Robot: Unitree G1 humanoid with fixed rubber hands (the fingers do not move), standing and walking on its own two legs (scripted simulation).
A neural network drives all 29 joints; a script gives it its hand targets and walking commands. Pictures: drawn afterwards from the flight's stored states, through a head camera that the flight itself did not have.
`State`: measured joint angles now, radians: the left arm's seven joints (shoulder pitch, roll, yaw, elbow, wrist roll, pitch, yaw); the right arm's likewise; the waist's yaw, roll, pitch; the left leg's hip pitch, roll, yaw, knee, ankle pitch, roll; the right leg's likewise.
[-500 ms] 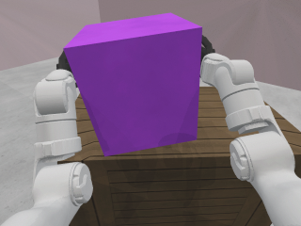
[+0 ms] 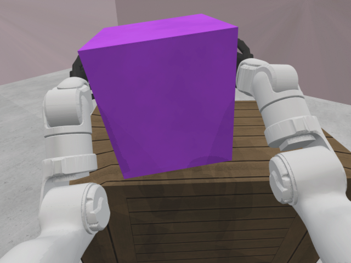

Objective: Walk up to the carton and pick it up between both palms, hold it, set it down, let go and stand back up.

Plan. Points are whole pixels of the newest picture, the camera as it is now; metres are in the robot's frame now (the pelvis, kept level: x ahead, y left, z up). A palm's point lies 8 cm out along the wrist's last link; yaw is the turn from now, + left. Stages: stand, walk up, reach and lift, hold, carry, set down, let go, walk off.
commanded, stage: hold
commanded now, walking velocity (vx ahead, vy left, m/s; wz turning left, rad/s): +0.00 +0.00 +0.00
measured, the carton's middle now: (165, 91) +0.39 +0.01 +0.29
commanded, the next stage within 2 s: none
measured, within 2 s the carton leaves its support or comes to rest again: neither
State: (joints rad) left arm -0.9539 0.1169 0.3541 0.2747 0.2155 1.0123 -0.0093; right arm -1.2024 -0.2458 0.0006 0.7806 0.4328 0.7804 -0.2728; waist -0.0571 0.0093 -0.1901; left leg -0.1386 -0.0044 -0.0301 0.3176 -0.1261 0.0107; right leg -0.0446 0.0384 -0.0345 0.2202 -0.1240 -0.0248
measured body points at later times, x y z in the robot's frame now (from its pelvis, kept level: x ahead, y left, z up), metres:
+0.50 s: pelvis +0.00 +0.00 +0.00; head -0.09 +0.01 +0.44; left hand +0.37 +0.18 +0.32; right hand +0.38 -0.14 +0.34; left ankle +0.03 +0.11 -0.75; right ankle +0.00 -0.10 -0.75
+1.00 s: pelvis +0.00 +0.00 +0.00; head -0.09 +0.01 +0.44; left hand +0.37 +0.18 +0.32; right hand +0.38 -0.15 +0.34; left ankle +0.03 +0.11 -0.75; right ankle +0.00 -0.10 -0.75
